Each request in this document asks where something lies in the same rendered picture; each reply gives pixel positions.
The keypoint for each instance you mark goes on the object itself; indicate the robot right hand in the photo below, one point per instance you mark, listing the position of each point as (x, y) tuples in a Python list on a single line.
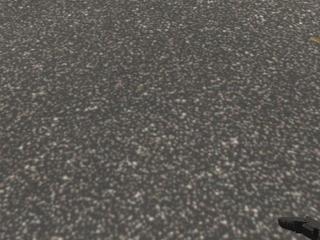
[(308, 226)]

